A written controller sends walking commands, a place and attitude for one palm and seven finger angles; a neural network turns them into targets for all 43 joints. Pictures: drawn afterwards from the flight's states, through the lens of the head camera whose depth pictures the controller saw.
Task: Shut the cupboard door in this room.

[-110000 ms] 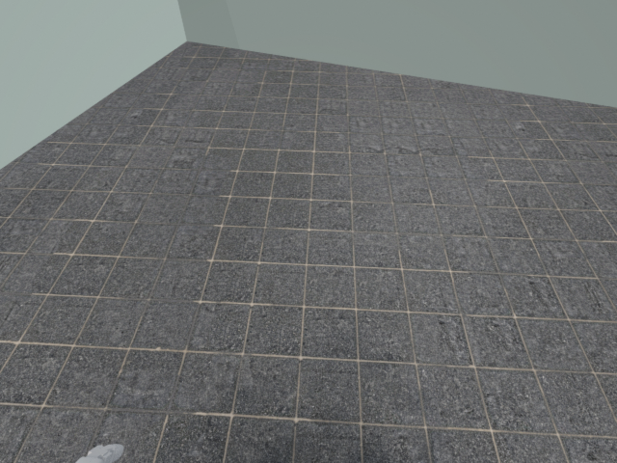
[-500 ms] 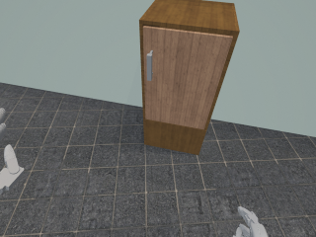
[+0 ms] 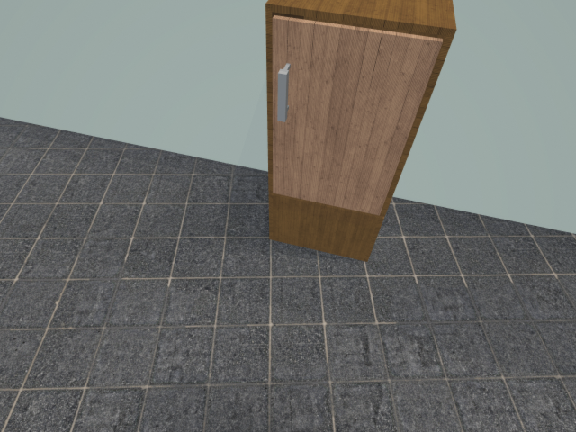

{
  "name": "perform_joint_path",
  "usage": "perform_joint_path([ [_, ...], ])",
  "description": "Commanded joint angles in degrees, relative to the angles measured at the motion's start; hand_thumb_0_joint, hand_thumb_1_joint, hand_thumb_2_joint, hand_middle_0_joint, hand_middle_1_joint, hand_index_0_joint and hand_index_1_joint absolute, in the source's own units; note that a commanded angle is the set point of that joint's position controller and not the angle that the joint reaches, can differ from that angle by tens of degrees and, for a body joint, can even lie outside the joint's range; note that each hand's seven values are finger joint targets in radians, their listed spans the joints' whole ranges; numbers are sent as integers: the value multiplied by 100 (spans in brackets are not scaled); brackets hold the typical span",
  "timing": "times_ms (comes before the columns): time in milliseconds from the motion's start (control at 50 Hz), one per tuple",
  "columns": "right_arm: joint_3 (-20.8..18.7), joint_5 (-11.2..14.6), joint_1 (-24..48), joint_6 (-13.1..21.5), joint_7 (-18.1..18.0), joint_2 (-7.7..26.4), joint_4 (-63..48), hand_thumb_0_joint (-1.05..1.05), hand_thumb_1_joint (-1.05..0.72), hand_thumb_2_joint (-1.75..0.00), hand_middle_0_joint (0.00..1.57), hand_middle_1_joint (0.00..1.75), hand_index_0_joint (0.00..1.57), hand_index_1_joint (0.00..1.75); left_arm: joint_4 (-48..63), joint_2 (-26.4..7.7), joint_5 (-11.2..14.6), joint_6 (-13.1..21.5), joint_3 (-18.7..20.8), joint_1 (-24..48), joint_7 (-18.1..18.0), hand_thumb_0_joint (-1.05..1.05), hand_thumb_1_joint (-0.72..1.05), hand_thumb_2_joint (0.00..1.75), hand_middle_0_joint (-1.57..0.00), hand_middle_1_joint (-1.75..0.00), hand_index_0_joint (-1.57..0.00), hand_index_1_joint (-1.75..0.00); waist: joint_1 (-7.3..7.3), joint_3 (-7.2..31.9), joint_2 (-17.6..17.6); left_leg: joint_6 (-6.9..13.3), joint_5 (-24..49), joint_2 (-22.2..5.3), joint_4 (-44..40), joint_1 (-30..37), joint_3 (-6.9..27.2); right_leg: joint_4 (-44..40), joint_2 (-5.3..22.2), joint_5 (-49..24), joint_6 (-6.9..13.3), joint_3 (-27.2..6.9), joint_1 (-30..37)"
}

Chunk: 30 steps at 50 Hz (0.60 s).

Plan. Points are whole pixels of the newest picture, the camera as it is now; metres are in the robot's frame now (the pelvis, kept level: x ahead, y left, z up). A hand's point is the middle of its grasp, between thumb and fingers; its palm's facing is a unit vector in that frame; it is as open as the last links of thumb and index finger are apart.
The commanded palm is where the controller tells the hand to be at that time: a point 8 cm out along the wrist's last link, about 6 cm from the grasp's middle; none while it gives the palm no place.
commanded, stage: let the arm hang, fingers relaxed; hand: left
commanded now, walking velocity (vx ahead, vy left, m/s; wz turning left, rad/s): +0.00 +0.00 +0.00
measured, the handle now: (284, 92) +0.90 +0.06 -0.02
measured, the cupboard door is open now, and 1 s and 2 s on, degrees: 0 0 0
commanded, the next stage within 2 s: look to check the result in 0.60 s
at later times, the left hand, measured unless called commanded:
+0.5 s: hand out of the picture +0.00 +0.17 -0.17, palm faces +0.03 -0.99 -0.16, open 7.4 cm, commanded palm none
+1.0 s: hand out of the picture -0.01 +0.18 -0.17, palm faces +0.03 -0.98 -0.20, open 7.4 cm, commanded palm none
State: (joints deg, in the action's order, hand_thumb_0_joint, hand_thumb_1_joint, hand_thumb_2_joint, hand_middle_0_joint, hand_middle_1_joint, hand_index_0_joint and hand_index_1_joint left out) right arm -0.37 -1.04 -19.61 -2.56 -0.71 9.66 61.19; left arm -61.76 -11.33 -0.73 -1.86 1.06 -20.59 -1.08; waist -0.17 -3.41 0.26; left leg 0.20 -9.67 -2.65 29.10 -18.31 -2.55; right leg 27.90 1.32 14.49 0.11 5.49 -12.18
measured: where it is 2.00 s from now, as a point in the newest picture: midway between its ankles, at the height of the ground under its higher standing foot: outside the picture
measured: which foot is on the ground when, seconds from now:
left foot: down 0.00-1.00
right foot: down 0.00-1.00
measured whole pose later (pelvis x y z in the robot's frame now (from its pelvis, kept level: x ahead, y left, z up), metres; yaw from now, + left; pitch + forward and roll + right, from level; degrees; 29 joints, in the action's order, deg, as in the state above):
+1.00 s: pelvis +0.01 +0.00 +0.00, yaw -1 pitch -2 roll +0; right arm -0.9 -0.7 -16.5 -1.0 -1.3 7.8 63.5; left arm -64.9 -8.5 -0.8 -0.4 1.2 -17.9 -1.7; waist 0.1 -2.4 0.7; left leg 0.3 -8.7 -2.0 25.1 -14.6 -4.0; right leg 25.6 1.8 13.9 -0.3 4.1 -9.8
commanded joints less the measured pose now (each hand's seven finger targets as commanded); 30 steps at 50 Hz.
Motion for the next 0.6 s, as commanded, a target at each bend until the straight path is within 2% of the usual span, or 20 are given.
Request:
perform_joint_path([
  [0, -132, 2, -176, 165, -94, 532, -196, 0, -90, -90, 20, 30, 20, 30, 91, -485, -15, 170, 114, -111, -28, 0, 90, 90, -20, -30, -20, -30, 77, 44, 43, 117, -612, -306, -695, 371, 480, -924, 494, 662, 317, -637, -451],
  [80, -137, 3, -280, 151, -101, 471, -45, 0, -90, -90, 20, 30, 20, 30, -98, -398, -23, 166, 107, -280, -54, 0, 90, 90, -20, -30, -20, -30, 52, -153, -122, 130, -745, -288, -748, 372, 446, -978, 482, 865, 297, -628, -604],
  [220, -142, -17, -344, 163, -107, 306, 60, 0, -90, -90, 20, 30, 20, 30, -168, -218, -38, 146, 118, -364, -81, 0, 90, 90, -20, -30, -20, -30, 50, -365, 16, 142, -1075, -295, -990, 193, 509, -867, 404, 905, 238, -594, -689],
  [240, -146, -18, -329, 166, -108, 290, 67, 0, -90, -90, 20, 30, 20, 30, -172, -202, -42, 137, 123, -388, -81, 0, 90, 90, -20, -30, -20, -30, 39, -375, 104, 143, -1173, -305, -1052, 148, 518, -837, 392, 880, 222, -565, -674],
  [300, -150, -18, -290, 177, -106, 252, 53, 0, -90, -90, 20, 30, 20, 30, -162, -167, -53, 156, 127, -406, -88, 0, 90, 90, -20, -30, -20, -30, 27, -347, -33, 142, -1079, -282, -1033, 157, 492, -852, 400, 802, 216, -594, -638],
  [400, -156, -17, -254, 198, -112, 246, 37, 0, -90, -90, 20, 30, 20, 30, -113, -137, -55, 167, 140, -350, -84, 0, 90, 90, -20, -30, -20, -30, 24, -351, 95, 130, -1063, -282, -1088, 142, 501, -843, 394, 664, 195, -569, -590],
  [480, -154, 3, -234, 217, -113, 273, 20, 0, -90, -90, 20, 30, 20, 30, -90, -172, -47, 195, 137, -301, -85, 0, 90, 90, -20, -30, -20, -30, 36, -286, 24, 119, -713, -279, -1009, 321, 445, -871, 422, 461, 210, -584, -548],
  [580, -159, 3, -214, 220, -119, 341, 4, 0, -90, -90, 20, 30, 20, 30, -97, -209, -48, 183, 151, -247, -76, 0, 90, 90, -20, -30, -20, -30, 28, -259, 168, 112, -889, -302, -1112, 263, 490, -850, 386, 436, 199, -553, -416],
])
